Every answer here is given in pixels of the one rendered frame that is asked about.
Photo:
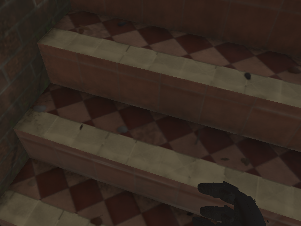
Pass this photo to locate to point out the robot right hand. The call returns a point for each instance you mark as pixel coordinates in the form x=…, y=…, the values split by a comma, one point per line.
x=245, y=211

